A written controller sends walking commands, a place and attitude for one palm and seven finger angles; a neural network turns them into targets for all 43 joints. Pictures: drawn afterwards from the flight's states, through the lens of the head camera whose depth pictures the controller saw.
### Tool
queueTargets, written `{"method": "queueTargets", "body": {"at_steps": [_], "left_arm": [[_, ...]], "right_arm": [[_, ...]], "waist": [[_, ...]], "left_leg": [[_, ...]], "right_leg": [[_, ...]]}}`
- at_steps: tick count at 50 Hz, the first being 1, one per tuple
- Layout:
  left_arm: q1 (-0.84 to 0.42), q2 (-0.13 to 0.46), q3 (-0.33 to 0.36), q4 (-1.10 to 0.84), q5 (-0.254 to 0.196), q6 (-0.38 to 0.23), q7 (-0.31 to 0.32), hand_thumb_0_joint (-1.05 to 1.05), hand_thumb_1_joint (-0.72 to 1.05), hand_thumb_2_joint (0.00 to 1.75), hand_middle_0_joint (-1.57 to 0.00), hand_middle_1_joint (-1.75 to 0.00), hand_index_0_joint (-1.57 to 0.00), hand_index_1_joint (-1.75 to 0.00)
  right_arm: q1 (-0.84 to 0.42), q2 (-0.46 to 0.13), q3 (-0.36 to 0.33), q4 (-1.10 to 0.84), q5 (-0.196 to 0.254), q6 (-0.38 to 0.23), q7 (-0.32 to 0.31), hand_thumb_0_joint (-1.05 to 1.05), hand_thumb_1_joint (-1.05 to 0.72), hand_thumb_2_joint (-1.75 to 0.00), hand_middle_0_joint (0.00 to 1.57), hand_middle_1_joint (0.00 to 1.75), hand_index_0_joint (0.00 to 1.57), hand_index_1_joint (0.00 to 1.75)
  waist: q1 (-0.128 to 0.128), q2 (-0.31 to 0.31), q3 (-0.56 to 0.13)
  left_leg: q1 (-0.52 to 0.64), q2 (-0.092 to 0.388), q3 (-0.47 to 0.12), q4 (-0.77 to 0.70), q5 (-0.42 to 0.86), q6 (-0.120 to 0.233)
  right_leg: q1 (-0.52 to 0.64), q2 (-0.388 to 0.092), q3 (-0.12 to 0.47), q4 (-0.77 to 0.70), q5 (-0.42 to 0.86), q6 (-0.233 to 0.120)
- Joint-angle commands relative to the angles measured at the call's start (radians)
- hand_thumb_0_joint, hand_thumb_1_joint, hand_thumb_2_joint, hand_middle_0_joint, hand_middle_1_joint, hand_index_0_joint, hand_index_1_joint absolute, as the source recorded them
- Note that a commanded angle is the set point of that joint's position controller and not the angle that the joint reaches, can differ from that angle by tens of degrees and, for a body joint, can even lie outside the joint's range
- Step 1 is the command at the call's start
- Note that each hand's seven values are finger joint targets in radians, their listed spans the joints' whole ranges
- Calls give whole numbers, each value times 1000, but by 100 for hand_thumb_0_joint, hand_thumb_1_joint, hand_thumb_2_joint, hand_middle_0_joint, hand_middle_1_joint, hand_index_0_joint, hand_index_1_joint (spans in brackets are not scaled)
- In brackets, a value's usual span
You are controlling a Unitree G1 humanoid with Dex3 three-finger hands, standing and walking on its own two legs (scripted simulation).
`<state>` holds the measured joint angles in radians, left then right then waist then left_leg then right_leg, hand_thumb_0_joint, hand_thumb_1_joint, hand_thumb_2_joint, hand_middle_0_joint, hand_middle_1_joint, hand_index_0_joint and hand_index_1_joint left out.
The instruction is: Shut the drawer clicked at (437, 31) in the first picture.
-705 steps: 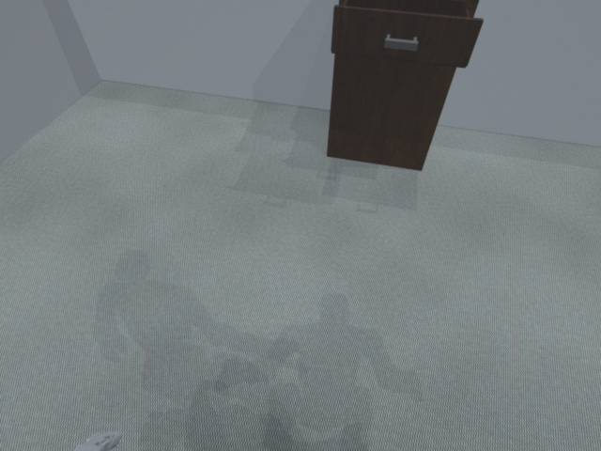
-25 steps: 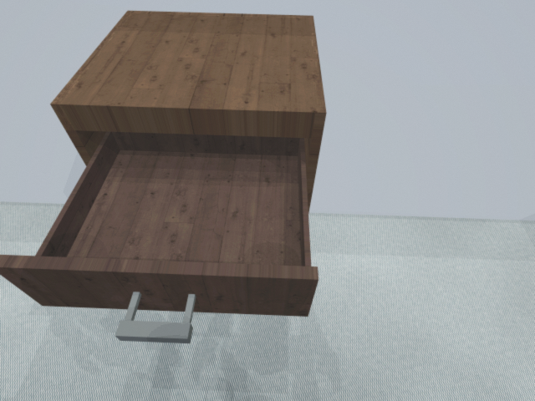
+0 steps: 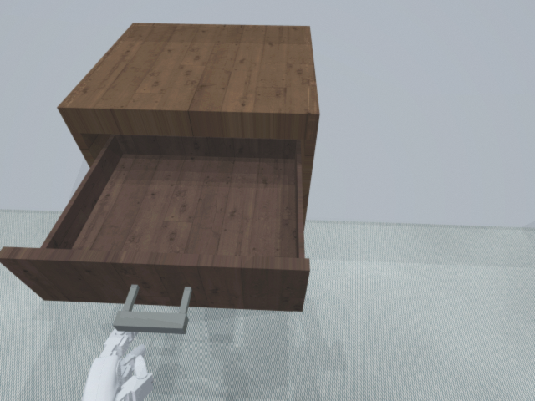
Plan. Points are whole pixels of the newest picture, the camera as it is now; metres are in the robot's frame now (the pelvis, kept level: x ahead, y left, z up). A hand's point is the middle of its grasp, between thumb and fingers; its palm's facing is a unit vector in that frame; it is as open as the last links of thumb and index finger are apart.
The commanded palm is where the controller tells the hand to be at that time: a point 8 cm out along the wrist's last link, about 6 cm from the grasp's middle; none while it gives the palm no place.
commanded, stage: raise the hand and make a fist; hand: left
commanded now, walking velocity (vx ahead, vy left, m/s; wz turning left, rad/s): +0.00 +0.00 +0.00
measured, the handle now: (156, 307) +0.26 +0.19 +0.00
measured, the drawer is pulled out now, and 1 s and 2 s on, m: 0.30 0.30 0.30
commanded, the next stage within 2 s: bring the fist close to the handle in 1.74 s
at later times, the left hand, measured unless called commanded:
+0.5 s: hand out of the picture +0.13 +0.16 +0.00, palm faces -0.01 -1.00 -0.06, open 4.7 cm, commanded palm +0.08 +0.22 +0.01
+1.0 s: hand out of the picture +0.12 +0.16 +0.05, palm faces +0.02 -1.00 -0.07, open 3.1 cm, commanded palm +0.06 +0.21 +0.07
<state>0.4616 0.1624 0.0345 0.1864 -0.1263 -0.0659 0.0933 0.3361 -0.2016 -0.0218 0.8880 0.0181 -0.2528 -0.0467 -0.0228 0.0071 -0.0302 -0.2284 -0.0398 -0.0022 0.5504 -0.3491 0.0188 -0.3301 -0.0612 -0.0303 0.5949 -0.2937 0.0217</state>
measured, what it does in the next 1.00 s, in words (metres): stands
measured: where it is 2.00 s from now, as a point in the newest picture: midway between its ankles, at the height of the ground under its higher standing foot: outside the picture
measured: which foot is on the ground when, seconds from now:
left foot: down 0.00-1.00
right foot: down 0.00-1.00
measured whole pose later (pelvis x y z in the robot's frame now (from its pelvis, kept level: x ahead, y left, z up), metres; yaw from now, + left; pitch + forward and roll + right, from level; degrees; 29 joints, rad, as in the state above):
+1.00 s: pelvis -0.01 +0.00 -0.05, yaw +1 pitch +8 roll -2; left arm 0.83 0.21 0.08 -0.47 -0.23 -0.31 -0.21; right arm 0.23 -0.20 0.00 0.46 0.06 -0.28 -0.02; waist 0.03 0.03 -0.13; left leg -0.59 0.00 -0.04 1.00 -0.55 0.01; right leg -0.64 -0.03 -0.07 0.93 -0.43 0.01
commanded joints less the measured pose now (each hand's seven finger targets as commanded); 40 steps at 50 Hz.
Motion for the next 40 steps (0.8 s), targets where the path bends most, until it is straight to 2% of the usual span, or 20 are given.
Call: {"method": "queueTargets", "body": {"at_steps": [1, 2, 4, 5, 6, 8, 9, 10, 11, 12, 16, 20, 21, 23, 25, 28, 30, 32, 34, 40], "left_arm": [[291, -41, 37, -133, -51, -278, -151, 0, 90, 90, -38, -50, -38, -50], [306, -22, 64, -137, -72, -348, -198, 0, 90, 90, -40, -52, -40, -52], [222, 61, 116, -387, -88, -488, -246, 0, 90, 90, -44, -56, -44, -56], [206, 116, 152, -443, -84, -533, -248, 0, 90, 90, -46, -58, -46, -58], [182, 141, 174, -484, -78, -572, -252, 0, 90, 90, -48, -60, -48, -60], [174, 114, 167, -451, -81, -637, -280, 0, 90, 90, -52, -65, -52, -65], [109, 116, 160, -494, -100, -676, -304, 0, 90, 90, -54, -67, -54, -67], [51, 160, 192, -547, -112, -702, -320, 0, 90, 90, -56, -69, -56, -69], [66, 166, 195, -570, -123, -696, -339, 0, 90, 90, -58, -71, -58, -71], [121, 137, 173, -545, -137, -665, -362, 0, 90, 90, -60, -73, -60, -73], [135, 122, 142, -495, -169, -481, -449, 0, 90, 90, -68, -82, -68, -82], [163, 200, 239, -512, -179, -346, -454, 0, 90, 90, -76, -91, -76, -91], [187, 193, 254, -539, -184, -335, -448, 0, 90, 90, -78, -93, -78, -93], [225, 160, 248, -561, -201, -330, -438, 0, 90, 90, -82, -97, -82, -97], [272, 184, 286, -574, -202, -342, -417, 0, 90, 90, -86, -101, -86, -101], [298, 139, 226, -595, -200, -363, -414, 0, 90, 90, -92, -108, -92, -108], [312, 148, 227, -591, -195, -369, -407, 0, 90, 90, -96, -112, -96, -112], [304, 130, 179, -651, -190, -377, -408, 0, 90, 90, -100, -117, -100, -117], [347, 138, 182, -692, -183, -380, -393, 0, 90, 90, -104, -121, -104, -121], [413, 141, 176, -766, -150, -364, -323, 0, 90, 90, -116, -134, -116, -134]], "right_arm": [[-185, -143, -64, -322, -15, -103, 36, 0, -90, -90, 20, 30, 20, 30], [-208, -144, -70, -354, -13, -100, 48, 0, -90, -90, 20, 30, 20, 30], [-218, -141, -71, -435, -19, -112, 61, 0, -90, -90, 20, 30, 20, 30], [-208, -139, -68, -442, -22, -112, 66, 0, -90, -90, 20, 30, 20, 30], [-210, -134, -68, -452, -25, -107, 69, 0, -90, -90, 20, 30, 20, 30], [-219, -121, -69, -466, -20, -99, 68, 0, -90, -90, 20, 30, 20, 30], [-230, -123, -66, -484, -14, -100, 63, 0, -90, -90, 20, 30, 20, 30], [-217, -132, -65, -492, -6, -101, 55, 0, -90, -90, 20, 30, 20, 30], [-205, -135, -63, -508, -1, -100, 47, 0, -90, -90, 20, 30, 20, 30], [-194, -131, -61, -519, 7, -99, 44, 0, -90, -90, 20, 30, 20, 30], [-182, -147, -57, -538, 36, -83, 13, 0, -90, -90, 20, 30, 20, 30], [-201, -128, -53, -540, 41, -62, -15, 0, -90, -90, 20, 30, 20, 30], [-191, -118, -51, -543, 38, -56, -15, 0, -90, -90, 20, 30, 20, 30], [-207, -103, -48, -542, 36, -55, -13, 0, -90, -90, 20, 30, 20, 30], [-222, -95, -48, -532, 32, -59, -10, 0, -90, -90, 20, 30, 20, 30], [-216, -93, -43, -535, 33, -75, -2, 0, -90, -90, 20, 30, 20, 30], [-230, -103, -43, -535, 36, -84, -4, 0, -90, -90, 20, 30, 20, 30], [-209, -110, -41, -548, 39, -99, -2, 0, -90, -90, 20, 30, 20, 30], [-195, -109, -43, -554, 40, -110, 0, 0, -90, -90, 20, 30, 20, 30], [-202, -106, -42, -567, 42, -103, 6, 0, -90, -90, 20, 30, 20, 30]], "waist": [[67, -194, -59], [77, -209, -57], [97, 18, -187], [93, 125, -184], [77, 147, -195], [48, 62, -167], [30, 27, -160], [21, 80, -170], [24, 114, -203], [18, 103, -210], [-10, -19, -220], [23, -35, -252], [37, -34, -284], [43, -41, -274], [63, -28, -278], [49, -26, -227], [46, -60, -181], [40, -10, -192], [48, -8, -218], [64, 3, -189]], "left_leg": [[-270, 31, -9, 96, 247, -43], [-354, 26, 6, 137, 182, -44], [-379, 14, 32, 199, 132, -34], [-384, 16, 31, 226, 114, -35], [-403, 18, 25, 255, 104, -30], [-489, 23, 11, 338, 50, -20], [-535, 19, 10, 380, -29, -16], [-547, 18, 11, 415, -59, -12], [-537, 18, 10, 422, -52, -10], [-532, 18, 8, 425, -42, -5], [-556, 19, -6, 433, -15, 8], [-549, 18, -13, 415, 23, 4], [-537, 18, -17, 403, 59, 2], [-523, 22, -25, 383, 91, -3], [-510, 23, -30, 367, 114, -6], [-497, 22, -31, 342, 93, -5], [-502, 24, -32, 338, 55, -2], [-475, 23, -31, 322, 30, 0], [-454, 24, -34, 311, 42, 0], [-430, 31, -35, 278, 57, -5]], "right_leg": [[-89, 61, -104, 87, 103, -44], [-125, 60, -91, 129, 71, -46], [-129, 52, -41, 195, 28, -58], [-168, 51, -32, 223, 7, -66], [-209, 55, -26, 241, -17, -71], [-304, 59, -8, 283, -67, -68], [-347, 50, 35, 265, -178, -62], [-366, 43, 78, 254, -239, -66], [-348, 40, 92, 246, -244, -71], [-331, 41, 83, 244, -218, -68], [-264, 40, 82, 212, -140, -41], [-173, 30, 101, 183, -101, -30], [-142, 29, 87, 197, -41, -30], [-123, 30, 66, 212, 45, -26], [-106, 34, 51, 222, 78, -30], [-150, 40, 29, 212, 19, -32], [-178, 43, 35, 187, -75, -34], [-199, 45, 25, 186, -130, -39], [-189, 48, 7, 199, -114, -43], [-187, 62, -34, 216, -74, -50]]}}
